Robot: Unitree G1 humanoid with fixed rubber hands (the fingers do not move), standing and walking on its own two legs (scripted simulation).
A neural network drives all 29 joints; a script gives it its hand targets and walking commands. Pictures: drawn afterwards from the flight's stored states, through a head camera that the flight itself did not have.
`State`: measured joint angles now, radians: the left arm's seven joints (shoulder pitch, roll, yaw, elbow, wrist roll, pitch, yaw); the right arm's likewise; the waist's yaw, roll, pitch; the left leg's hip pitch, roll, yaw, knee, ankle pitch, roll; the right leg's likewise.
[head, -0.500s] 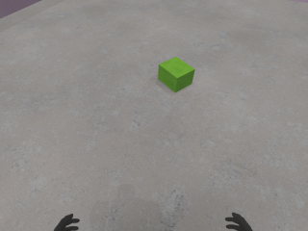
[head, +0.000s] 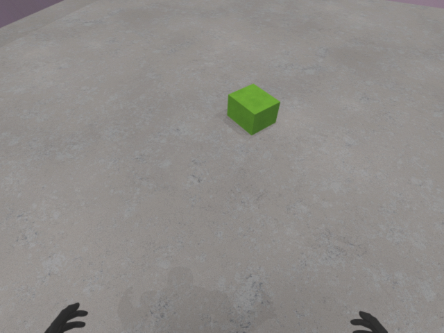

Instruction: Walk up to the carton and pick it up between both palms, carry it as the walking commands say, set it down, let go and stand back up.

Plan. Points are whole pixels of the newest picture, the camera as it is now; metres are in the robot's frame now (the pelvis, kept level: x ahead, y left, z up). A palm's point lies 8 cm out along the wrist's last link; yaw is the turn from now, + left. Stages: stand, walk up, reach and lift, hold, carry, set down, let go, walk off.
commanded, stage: stand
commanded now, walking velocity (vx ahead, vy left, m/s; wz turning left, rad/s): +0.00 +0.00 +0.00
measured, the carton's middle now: (252, 108) +1.56 -0.27 -0.67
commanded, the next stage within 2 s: walk up in 1.06 s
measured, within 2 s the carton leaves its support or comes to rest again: neither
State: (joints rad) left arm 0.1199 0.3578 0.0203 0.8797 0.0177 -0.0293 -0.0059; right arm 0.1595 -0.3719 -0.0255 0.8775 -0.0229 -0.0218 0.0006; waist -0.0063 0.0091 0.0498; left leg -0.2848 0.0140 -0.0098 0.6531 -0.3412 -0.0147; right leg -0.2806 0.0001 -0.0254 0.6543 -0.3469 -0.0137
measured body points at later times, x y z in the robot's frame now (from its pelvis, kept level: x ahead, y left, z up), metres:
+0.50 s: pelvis +0.00 +0.01 +0.02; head +0.01 +0.00 +0.47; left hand +0.10 +0.31 -0.10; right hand +0.10 -0.29 -0.11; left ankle +0.01 +0.13 -0.72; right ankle +0.00 -0.11 -0.72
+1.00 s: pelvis +0.00 +0.01 +0.02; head +0.00 +0.00 +0.47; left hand +0.09 +0.31 -0.10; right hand +0.09 -0.30 -0.11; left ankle +0.01 +0.13 -0.72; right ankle +0.00 -0.11 -0.72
